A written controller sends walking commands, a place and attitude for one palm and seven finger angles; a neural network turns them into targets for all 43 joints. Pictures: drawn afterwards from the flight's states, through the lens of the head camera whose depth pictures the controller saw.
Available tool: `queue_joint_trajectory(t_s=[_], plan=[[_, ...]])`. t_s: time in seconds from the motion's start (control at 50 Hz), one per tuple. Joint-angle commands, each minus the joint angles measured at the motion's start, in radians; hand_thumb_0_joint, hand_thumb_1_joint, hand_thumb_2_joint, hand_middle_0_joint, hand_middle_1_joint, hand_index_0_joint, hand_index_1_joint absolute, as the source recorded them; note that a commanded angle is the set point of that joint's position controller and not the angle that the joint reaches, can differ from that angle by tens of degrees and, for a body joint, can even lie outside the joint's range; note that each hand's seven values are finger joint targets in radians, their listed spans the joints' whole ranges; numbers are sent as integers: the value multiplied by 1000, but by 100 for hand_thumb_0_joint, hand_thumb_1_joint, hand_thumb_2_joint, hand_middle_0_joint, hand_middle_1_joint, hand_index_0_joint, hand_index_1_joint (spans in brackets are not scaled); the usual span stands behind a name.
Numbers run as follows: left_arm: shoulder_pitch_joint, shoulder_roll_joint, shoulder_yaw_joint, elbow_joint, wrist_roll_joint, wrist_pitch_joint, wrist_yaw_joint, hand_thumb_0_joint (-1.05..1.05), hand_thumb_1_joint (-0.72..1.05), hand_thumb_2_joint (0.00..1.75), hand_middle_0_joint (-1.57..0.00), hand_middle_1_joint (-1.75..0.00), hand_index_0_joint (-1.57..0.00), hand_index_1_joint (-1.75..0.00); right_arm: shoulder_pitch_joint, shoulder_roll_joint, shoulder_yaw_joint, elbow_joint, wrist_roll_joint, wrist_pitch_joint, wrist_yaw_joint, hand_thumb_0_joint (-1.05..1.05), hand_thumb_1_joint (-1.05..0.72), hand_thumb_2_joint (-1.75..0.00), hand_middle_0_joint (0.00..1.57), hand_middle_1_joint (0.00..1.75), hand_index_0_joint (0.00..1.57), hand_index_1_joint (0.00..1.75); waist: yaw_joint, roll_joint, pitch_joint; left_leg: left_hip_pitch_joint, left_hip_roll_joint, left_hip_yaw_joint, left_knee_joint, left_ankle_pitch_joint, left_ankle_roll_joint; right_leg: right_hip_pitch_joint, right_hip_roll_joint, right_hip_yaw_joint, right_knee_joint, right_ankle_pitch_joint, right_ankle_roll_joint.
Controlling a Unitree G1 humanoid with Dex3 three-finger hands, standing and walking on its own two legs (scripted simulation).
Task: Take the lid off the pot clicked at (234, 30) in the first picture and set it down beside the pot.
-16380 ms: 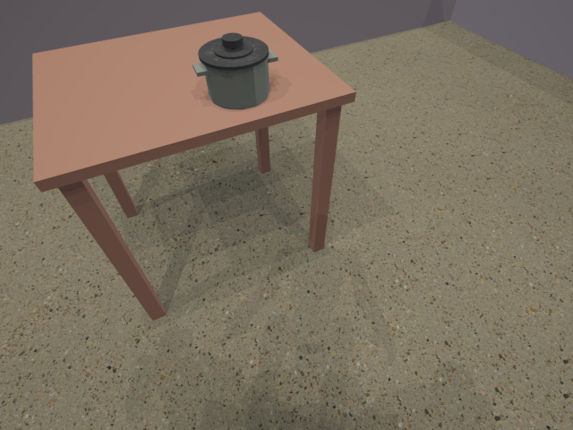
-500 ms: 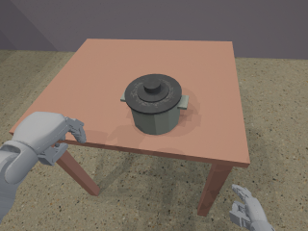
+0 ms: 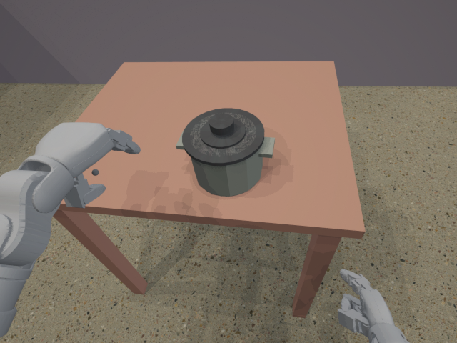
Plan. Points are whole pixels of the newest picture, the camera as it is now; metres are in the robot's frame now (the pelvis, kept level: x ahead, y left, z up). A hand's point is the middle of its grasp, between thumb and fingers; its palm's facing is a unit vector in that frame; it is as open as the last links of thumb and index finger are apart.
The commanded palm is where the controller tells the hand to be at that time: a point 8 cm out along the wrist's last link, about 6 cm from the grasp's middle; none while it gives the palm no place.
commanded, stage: move the open hand above the knob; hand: left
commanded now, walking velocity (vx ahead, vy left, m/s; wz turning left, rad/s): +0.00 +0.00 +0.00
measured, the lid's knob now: (221, 124) +0.49 +0.08 +0.12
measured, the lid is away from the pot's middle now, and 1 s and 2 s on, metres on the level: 0.00 0.00 0.00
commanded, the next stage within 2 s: none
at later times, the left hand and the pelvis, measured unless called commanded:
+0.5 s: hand (138, 148) +0.36 +0.19 +0.18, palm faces -0.18 -0.04 -0.98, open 9.8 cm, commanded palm +0.34 +0.19 +0.25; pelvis +0.01 +0.00 +0.00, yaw +0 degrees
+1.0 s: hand (182, 124) +0.41 +0.13 +0.18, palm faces -0.16 -0.05 -0.98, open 9.8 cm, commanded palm +0.39 +0.14 +0.25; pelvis +0.02 -0.01 +0.00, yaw -1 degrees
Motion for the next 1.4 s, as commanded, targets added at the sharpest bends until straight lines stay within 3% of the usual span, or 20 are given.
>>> queue_joint_trajectory(t_s=[0.0,0.1,0.16,0.28,0.32,0.36,0.5,0.6,0.62,0.68,0.78,0.82,0.94,1.02,1.14,1.2,1.26,1.28,1.3,1.38], plan=[[-350,282,204,-153,23,8,26,0,-27,146,-86,-8,-86,-8,-182,-104,-42,-186,7,-61,1,0,-90,-90,20,30,20,30,1,-27,-281,97,-7,-62,-57,56,6,51,74,24,-56,-44,-44],[-393,181,94,-102,25,51,-13,0,-27,146,-86,-8,-86,-8,-184,-105,-44,-193,16,-60,9,0,-90,-90,20,30,20,30,-16,-64,-268,98,-14,-56,-49,53,9,35,76,18,-54,-29,-39],[-481,241,120,-124,33,54,-21,0,-27,146,-86,-8,-86,-8,-161,-109,-45,-181,5,-54,6,0,-90,-90,20,30,20,30,-6,-50,-311,107,-17,-56,-54,89,11,78,63,15,-40,9,-38],[-541,226,104,-50,49,89,-25,0,-27,146,-86,-8,-86,-8,-154,-111,-48,-171,7,-40,16,0,-90,-90,20,30,20,30,-4,-84,-317,93,-17,-50,-52,110,9,97,59,20,-29,42,-41],[-552,164,48,-82,50,93,-29,0,-27,146,-86,-8,-86,-8,-149,-104,-46,-173,6,-45,30,0,-90,-90,20,30,20,30,-14,-39,-360,135,-23,-49,-43,160,8,98,65,16,-27,76,-46],[-552,118,5,-35,52,110,-31,0,-27,146,-86,-8,-86,-8,-156,-106,-46,-171,11,-31,31,0,-90,-90,20,30,20,30,-20,-94,-289,102,-15,-46,-50,120,6,69,66,9,-34,55,-40],[-656,177,52,-23,83,135,-3,0,-27,146,-86,-8,-86,-8,-176,-105,-41,-178,14,-30,35,0,-90,-90,20,30,20,30,-16,-69,-366,123,-18,-46,-30,153,12,96,70,26,-18,77,-54],[-648,67,-40,-11,78,157,-11,0,-27,146,-86,-8,-86,-8,-185,-95,-40,-191,20,-14,49,0,-90,-90,20,30,20,30,-21,-89,-367,111,-19,-36,-25,159,12,96,65,24,-10,100,-52],[-676,106,-18,-27,87,156,-10,0,-27,146,-86,-8,-86,-8,-149,-102,-43,-174,13,-9,51,0,-90,-90,20,30,20,30,-18,-85,-398,122,-18,-34,-32,189,9,124,61,23,-2,128,-52],[-721,55,-77,23,94,175,-13,0,-27,146,-86,-8,-86,-8,-159,-98,-38,-171,18,8,49,0,-90,-90,20,30,20,30,-33,-121,-331,98,-14,-31,-35,153,7,86,62,16,-6,104,-45],[-862,67,-87,26,105,178,10,0,-27,146,-86,-8,-86,-8,-159,-93,-36,-161,19,1,42,0,-90,-90,20,30,20,30,-35,-78,-379,122,-17,-36,-40,140,9,99,64,24,0,83,-51],[-864,63,-81,53,113,185,17,0,-27,146,-86,-8,-86,-8,-146,-91,-36,-156,16,-7,45,0,-90,-90,20,30,20,30,-35,-90,-420,136,-19,-35,-30,180,10,121,65,28,8,119,-54],[-831,-16,-134,136,117,212,16,0,-27,146,-86,-8,-86,-8,-149,-91,-37,-151,18,15,60,0,-90,-90,20,30,20,30,-35,-151,-371,88,-16,-20,-33,177,9,120,58,23,10,150,-51],[-882,21,-106,85,124,213,20,0,-27,146,-86,-8,-86,-8,-151,-89,-38,-159,17,17,63,0,-90,-90,20,30,20,30,-31,-125,-428,105,-19,-15,-23,215,12,154,56,35,23,196,-52],[-866,-23,-137,179,121,233,20,0,-27,146,-86,-8,-86,-8,-148,-87,-37,-152,18,27,63,0,-90,-90,20,30,20,30,-37,-169,-379,76,-17,-3,-23,201,12,139,53,35,20,211,-45],[-930,-81,-189,158,115,235,23,0,-27,146,-86,-8,-86,-8,-166,-81,-39,-160,25,23,63,0,-90,-90,20,30,20,30,-51,-148,-383,99,-20,-8,-18,175,15,111,60,30,13,178,-47],[-1020,-16,-152,159,129,236,35,0,-27,146,-86,-8,-86,-8,-147,-83,-38,-142,19,16,56,0,-90,-90,20,30,20,30,-45,-123,-436,108,-24,-11,-19,181,15,147,53,44,24,193,-48],[-1040,-45,-183,176,130,238,36,0,-27,146,-86,-8,-86,-8,-152,-79,-35,-139,19,15,54,0,-90,-90,20,30,20,30,-52,-117,-437,110,-24,-12,-19,180,13,141,54,43,27,191,-48],[-1041,-91,-211,179,121,237,36,0,-27,146,-86,-8,-86,-8,-162,-76,-36,-146,25,11,58,0,-90,-90,20,30,20,30,-62,-133,-429,116,-22,-17,-16,175,14,125,61,35,21,181,-49],[-1045,-95,-207,303,126,255,44,0,-27,146,-86,-8,-86,-8,-129,-85,-39,-112,20,16,54,0,-90,-90,20,30,20,30,-59,-161,-385,84,-24,-10,-27,147,12,115,54,37,15,174,-45]])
